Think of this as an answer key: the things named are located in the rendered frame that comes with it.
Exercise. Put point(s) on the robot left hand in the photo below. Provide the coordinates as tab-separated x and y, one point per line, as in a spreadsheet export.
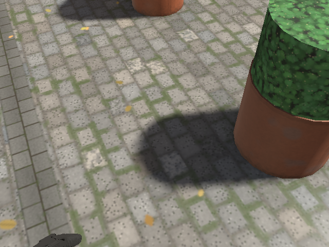
62	240

